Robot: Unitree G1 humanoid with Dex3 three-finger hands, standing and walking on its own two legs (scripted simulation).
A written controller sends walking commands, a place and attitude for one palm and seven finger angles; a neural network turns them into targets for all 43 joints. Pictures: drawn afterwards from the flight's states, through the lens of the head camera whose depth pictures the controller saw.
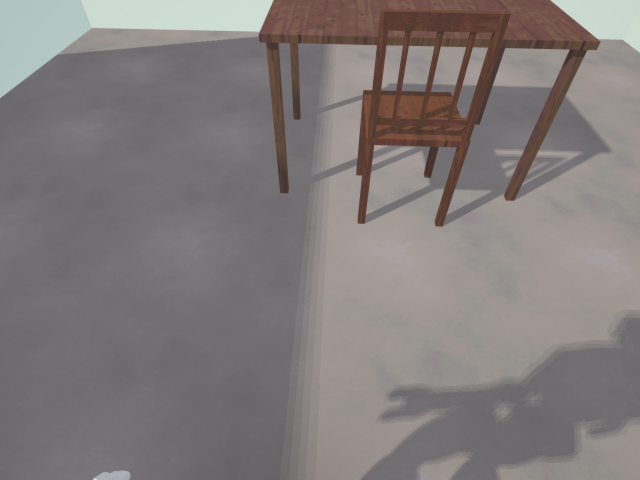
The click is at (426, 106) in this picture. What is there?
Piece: chair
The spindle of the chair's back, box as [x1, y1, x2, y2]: [420, 32, 443, 118]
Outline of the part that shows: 443,32 437,32 420,118 424,118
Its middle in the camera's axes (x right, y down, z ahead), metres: +0.37 -0.54 +1.29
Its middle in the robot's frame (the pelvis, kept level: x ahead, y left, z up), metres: +1.34 -0.30 -0.09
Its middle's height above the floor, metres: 0.68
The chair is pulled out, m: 0.00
